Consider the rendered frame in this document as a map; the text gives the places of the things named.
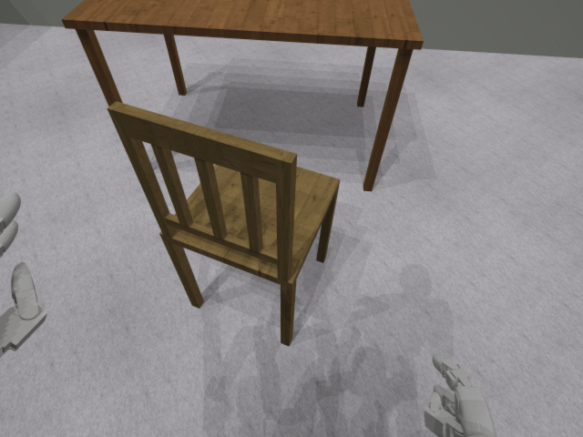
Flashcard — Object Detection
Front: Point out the chair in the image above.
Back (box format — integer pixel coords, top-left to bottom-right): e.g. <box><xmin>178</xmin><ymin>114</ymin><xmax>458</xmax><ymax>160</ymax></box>
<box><xmin>107</xmin><ymin>101</ymin><xmax>340</xmax><ymax>346</ymax></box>

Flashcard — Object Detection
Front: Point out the table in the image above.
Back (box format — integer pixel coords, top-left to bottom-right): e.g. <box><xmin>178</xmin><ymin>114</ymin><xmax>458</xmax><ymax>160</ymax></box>
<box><xmin>61</xmin><ymin>0</ymin><xmax>424</xmax><ymax>191</ymax></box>

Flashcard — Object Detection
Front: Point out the robot left hand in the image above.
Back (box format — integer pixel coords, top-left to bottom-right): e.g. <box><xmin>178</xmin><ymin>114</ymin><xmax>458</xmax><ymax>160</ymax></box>
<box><xmin>0</xmin><ymin>193</ymin><xmax>47</xmax><ymax>358</ymax></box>

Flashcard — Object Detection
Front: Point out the robot right hand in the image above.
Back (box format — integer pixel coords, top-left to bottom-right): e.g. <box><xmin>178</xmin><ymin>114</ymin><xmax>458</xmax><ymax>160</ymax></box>
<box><xmin>424</xmin><ymin>354</ymin><xmax>496</xmax><ymax>437</ymax></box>

